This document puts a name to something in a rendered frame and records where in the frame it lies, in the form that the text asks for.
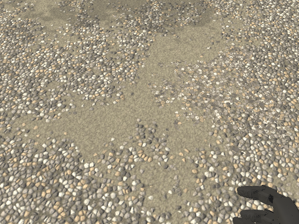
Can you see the right robot hand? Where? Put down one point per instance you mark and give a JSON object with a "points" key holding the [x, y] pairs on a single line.
{"points": [[284, 209]]}

